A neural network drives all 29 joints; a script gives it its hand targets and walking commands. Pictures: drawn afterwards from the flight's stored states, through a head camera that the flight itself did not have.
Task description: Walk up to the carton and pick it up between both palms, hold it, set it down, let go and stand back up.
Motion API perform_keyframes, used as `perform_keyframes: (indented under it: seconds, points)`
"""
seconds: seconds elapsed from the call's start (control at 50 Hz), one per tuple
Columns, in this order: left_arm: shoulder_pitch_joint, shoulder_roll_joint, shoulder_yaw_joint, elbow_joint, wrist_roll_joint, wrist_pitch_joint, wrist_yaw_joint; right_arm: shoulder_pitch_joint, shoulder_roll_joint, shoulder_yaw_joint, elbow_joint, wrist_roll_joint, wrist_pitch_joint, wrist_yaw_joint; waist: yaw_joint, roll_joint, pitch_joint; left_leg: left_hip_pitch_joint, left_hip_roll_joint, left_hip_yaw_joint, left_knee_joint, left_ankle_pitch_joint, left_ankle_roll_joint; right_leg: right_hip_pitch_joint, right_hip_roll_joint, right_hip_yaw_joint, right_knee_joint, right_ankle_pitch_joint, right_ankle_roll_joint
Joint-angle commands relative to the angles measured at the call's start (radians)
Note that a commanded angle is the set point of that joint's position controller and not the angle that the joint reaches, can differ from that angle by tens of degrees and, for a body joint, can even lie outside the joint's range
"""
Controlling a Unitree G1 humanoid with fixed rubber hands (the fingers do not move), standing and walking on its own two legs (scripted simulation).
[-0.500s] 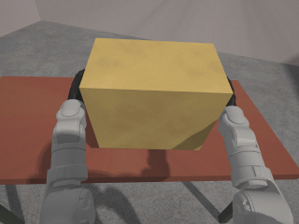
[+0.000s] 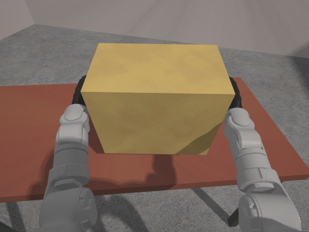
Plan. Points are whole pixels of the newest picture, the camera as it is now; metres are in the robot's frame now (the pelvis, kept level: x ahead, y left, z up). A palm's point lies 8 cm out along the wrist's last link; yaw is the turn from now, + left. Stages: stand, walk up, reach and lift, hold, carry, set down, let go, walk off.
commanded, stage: set down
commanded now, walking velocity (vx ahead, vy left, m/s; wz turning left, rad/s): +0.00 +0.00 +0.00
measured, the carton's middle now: (156, 103) +0.41 -0.01 +0.14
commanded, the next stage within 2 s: none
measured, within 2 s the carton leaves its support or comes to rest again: neither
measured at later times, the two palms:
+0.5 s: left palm (85, 104) +0.42 +0.18 +0.14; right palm (229, 110) +0.37 -0.20 +0.14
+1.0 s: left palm (90, 105) +0.44 +0.18 +0.12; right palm (226, 115) +0.37 -0.21 +0.11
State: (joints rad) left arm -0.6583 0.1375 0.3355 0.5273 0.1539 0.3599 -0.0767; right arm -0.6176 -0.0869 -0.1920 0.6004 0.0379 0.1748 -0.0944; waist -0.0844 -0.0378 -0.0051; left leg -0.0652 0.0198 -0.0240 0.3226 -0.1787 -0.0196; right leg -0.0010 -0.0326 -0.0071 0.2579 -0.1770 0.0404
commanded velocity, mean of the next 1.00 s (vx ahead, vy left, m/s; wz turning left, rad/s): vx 0.00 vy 0.00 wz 0.00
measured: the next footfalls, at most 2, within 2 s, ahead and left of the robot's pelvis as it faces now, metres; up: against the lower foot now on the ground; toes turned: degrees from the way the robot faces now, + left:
none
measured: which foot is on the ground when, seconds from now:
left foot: down 0.00-1.00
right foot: down 0.00-1.00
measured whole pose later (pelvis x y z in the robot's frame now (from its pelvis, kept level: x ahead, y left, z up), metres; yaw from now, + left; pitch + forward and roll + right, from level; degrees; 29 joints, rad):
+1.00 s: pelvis +0.01 +0.01 +0.00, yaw -1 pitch +1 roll +0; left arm -0.81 0.22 0.31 1.00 0.09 0.07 -0.09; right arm -0.64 0.01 -0.38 0.71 -0.15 0.05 -0.08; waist -0.10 -0.02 -0.05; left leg -0.17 0.01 -0.01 0.33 -0.18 -0.01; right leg -0.11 -0.04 0.01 0.26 -0.17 0.05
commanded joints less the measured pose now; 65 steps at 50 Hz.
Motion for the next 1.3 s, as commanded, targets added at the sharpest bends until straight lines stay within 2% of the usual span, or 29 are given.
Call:
perform_keyframes:
  seconds: [0.0, 0.12, 0.2, 0.3, 0.62, 1.28]
  points:
    - [-0.788, -0.525, -0.413, -0.164, -0.092, -0.086, -0.161, -0.869, 0.477, 0.366, -0.326, 0.023, -0.128, 0.136, 0.001, 0.047, -0.561, 0.146, -0.073, 0.073, 0.004, 0.378, -0.036, 0.151, 0.068, -0.063, 0.035, 0.459, 0.022]
    - [-0.813, -0.529, -0.403, -0.096, -0.095, -0.123, -0.160, -0.863, 0.474, 0.323, -0.276, -0.021, -0.145, 0.141, -0.013, 0.069, -0.571, 0.168, -0.064, 0.071, 0.013, 0.401, -0.046, 0.111, 0.072, -0.073, 0.025, 0.415, 0.015]
    - [-0.843, -0.537, -0.405, -0.077, -0.099, -0.152, -0.156, -0.872, 0.481, 0.311, -0.259, -0.039, -0.160, 0.147, -0.013, 0.088, -0.607, 0.199, -0.057, 0.070, 0.027, 0.443, -0.056, 0.088, 0.076, -0.078, 0.023, 0.400, 0.009]
    - [-0.864, -0.532, -0.387, -0.017, -0.099, -0.180, -0.156, -0.877, 0.485, 0.283, -0.218, -0.066, -0.170, 0.151, -0.014, 0.092, -0.605, 0.195, -0.054, 0.073, 0.025, 0.436, -0.060, 0.070, 0.076, -0.081, 0.019, 0.375, 0.008]
    - [-0.916, -0.503, -0.321, 0.132, -0.089, -0.269, -0.172, -0.876, 0.543, 0.255, -0.157, -0.121, -0.189, 0.155, 0.001, 0.078, -0.635, 0.136, -0.058, 0.090, 0.013, 0.411, -0.056, 0.114, 0.061, -0.068, 0.044, 0.463, 0.021]
    - [-1.022, -0.468, -0.299, 0.409, -0.119, -0.492, -0.189, -0.822, 0.605, 0.168, -0.045, -0.219, -0.243, 0.163, -0.030, 0.110, -0.757, 0.092, -0.046, 0.079, 0.058, 0.483, -0.066, 0.036, 0.049, -0.066, 0.095, 0.564, 0.024]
